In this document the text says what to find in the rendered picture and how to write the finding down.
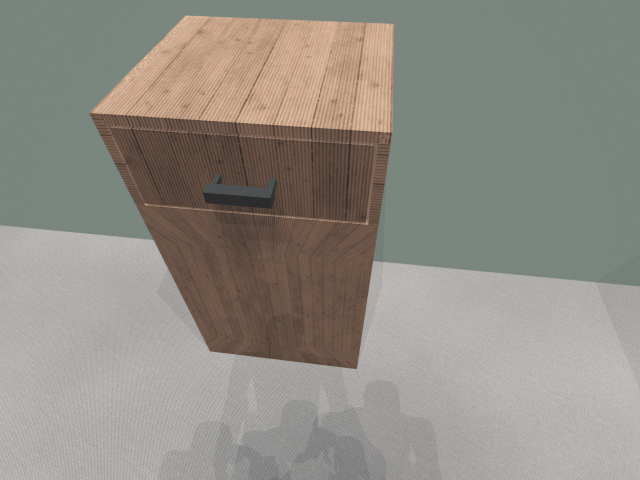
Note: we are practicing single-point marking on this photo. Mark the cabinet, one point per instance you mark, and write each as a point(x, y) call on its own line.
point(261, 285)

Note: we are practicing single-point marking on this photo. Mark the drawer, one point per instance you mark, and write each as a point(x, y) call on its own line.
point(316, 178)

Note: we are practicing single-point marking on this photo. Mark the handle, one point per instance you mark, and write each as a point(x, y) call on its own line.
point(216, 193)

